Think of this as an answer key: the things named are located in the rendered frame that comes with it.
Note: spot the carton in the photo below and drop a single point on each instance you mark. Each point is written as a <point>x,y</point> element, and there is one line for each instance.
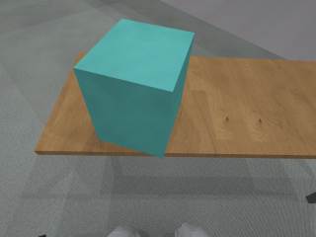
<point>132,82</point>

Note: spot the robot right thigh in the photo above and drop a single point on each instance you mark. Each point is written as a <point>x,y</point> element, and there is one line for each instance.
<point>190,230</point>

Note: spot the table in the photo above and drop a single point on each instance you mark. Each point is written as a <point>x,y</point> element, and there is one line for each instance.
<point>230,108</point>

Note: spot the robot thigh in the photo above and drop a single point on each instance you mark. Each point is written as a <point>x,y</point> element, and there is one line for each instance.
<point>124,231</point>
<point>190,230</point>

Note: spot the robot left thigh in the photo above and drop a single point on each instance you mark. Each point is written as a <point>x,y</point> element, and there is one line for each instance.
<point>124,231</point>

